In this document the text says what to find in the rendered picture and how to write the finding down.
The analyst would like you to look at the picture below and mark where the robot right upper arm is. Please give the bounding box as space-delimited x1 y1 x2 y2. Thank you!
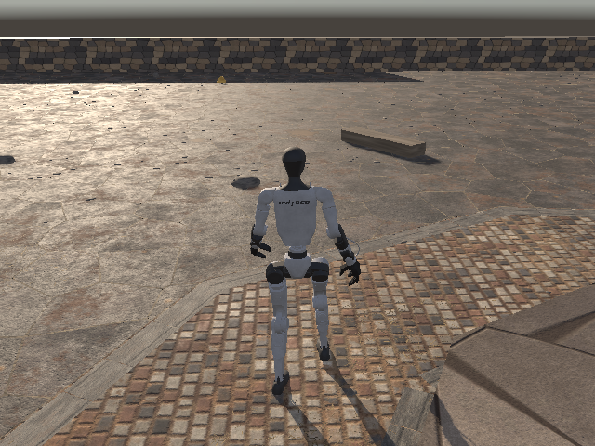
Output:
314 187 341 239

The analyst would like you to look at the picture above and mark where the robot left hand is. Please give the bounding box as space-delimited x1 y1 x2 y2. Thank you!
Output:
250 243 271 258

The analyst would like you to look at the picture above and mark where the right robot forearm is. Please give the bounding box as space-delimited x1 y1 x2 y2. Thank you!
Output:
334 224 356 266

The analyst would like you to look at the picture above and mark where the left robot forearm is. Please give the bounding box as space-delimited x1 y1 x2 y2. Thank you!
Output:
250 223 263 249

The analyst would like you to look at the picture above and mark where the robot left upper arm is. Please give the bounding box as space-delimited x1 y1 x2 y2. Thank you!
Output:
253 187 276 236

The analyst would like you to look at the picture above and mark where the left robot shin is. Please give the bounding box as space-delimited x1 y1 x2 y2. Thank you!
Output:
271 316 287 382

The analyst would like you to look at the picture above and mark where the robot right hand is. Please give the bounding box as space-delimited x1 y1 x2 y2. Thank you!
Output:
339 259 361 286

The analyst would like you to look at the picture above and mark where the left robot thigh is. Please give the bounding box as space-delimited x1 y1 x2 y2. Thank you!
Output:
266 261 289 334

